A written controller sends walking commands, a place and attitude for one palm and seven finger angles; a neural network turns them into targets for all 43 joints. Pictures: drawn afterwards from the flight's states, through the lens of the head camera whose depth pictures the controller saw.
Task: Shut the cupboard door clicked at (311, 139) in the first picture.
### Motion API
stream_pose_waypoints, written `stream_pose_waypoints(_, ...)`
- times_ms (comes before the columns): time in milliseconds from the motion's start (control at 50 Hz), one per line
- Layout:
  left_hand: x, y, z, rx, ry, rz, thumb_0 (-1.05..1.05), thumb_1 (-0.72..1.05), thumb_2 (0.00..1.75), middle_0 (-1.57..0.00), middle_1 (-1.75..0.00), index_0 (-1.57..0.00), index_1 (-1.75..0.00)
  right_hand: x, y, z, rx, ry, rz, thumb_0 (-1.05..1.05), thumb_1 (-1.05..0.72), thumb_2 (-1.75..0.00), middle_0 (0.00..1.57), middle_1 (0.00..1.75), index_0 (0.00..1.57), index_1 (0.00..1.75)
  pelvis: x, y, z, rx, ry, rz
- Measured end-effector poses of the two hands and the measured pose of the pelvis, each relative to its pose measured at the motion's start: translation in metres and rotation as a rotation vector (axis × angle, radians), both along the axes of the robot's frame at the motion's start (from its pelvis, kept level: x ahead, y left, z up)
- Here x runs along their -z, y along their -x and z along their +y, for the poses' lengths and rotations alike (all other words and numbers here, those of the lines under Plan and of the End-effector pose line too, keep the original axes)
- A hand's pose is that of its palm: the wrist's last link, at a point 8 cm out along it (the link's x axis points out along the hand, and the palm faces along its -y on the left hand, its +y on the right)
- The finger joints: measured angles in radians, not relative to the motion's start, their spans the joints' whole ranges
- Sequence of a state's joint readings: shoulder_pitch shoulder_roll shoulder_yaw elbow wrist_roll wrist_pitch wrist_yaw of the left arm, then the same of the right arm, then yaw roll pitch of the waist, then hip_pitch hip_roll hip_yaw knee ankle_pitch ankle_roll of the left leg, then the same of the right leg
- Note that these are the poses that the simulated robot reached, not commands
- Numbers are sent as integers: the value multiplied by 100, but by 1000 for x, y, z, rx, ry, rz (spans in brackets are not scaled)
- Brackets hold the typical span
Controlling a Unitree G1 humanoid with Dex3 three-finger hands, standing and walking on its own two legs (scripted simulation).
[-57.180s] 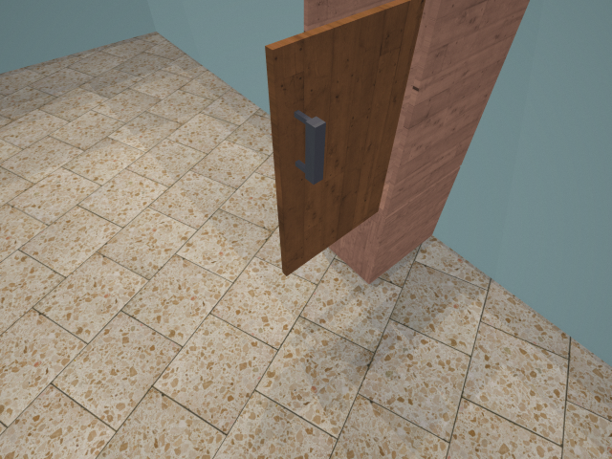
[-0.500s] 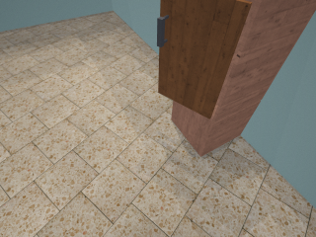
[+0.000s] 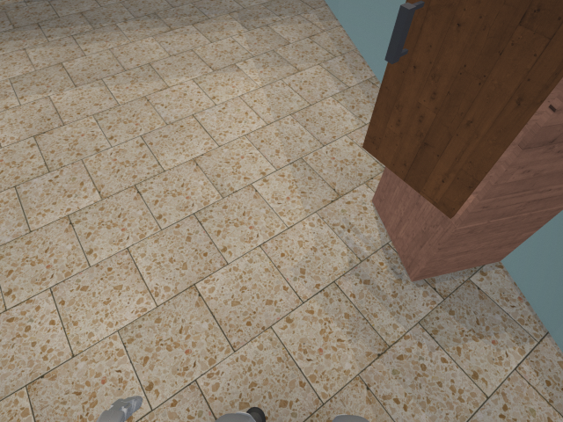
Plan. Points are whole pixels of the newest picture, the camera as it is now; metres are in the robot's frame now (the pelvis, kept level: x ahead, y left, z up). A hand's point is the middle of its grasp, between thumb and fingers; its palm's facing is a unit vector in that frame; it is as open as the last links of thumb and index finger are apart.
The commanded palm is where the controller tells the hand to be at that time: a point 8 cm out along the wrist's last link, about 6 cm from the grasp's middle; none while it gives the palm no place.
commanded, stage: walk to a spot facing it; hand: left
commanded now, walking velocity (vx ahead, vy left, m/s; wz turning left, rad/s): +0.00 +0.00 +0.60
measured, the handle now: (405, 32) +0.90 -0.27 +0.07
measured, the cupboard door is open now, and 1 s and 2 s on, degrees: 24 24 24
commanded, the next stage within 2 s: turn to face it in 1.32 s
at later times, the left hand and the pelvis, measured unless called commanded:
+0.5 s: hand out of the picture -0.03 +0.23 -0.19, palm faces +0.34 -0.90 -0.26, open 7.4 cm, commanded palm none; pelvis +0.00 +0.00 -0.02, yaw +20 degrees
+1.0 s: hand out of the picture +0.02 +0.17 -0.16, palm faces +0.66 -0.73 -0.18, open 7.4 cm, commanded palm none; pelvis +0.12 +0.03 +0.01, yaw +40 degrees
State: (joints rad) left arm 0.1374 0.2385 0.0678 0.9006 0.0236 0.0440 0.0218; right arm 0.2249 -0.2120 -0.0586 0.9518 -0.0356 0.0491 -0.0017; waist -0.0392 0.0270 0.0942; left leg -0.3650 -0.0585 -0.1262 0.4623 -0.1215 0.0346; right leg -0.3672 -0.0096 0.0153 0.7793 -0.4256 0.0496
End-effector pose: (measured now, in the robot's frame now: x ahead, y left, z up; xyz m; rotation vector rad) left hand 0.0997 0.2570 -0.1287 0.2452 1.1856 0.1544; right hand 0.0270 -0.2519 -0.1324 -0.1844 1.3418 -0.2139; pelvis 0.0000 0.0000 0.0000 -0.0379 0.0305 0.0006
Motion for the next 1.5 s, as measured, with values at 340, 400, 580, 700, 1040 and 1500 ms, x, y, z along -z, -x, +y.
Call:
stream_pose_waypoints(340, 4, 104, -18, -252, 3, 18, 0, 91, 90, -20, -30, -20, -30, 0, -96, -12, -286, -14, -95, 0, -91, -90, 19, 29, 20, 29, 5, 10, -20, -258, -77, -30)
stream_pose_waypoints(400, 19, 130, -6, -327, 25, 31, 0, 90, 90, -20, -30, -20, -30, 2, -119, 12, -377, -8, -130, 0, -91, -90, 19, 29, 20, 29, 16, 8, -8, -306, -65, -22)
stream_pose_waypoints(580, 7, 141, 16, -429, 20, 57, 1, 91, 90, -20, -30, -20, -30, -3, -131, 45, -478, -30, -124, 0, -91, -89, 20, 30, 20, 30, 6, -11, 1, -386, -51, -23)
stream_pose_waypoints(700, -8, 98, 14, -450, -19, -49, 1, 91, 90, -20, -30, -20, -30, 14, -144, 37, -494, -62, -20, 0, -90, -89, 20, 30, 21, 30, 8, -46, -5, -453, -54, -28)
stream_pose_waypoints(1040, 9, 126, -59, -820, 159, 108, 0, 91, 90, -20, -30, -20, -30, -12, -338, 170, -827, -94, -127, 0, -91, -90, 19, 29, 20, 29, -4, -130, 44, -732, -40, -10)
stream_pose_waypoints(1500, 4, 16, 169, -853, 71, -44, 0, 91, 90, -19, -30, -19, -30, -12, -366, 302, -831, -15, -43, -1, -94, -89, 20, 30, 20, 30, -7, -211, 205, -809, -50, -33)
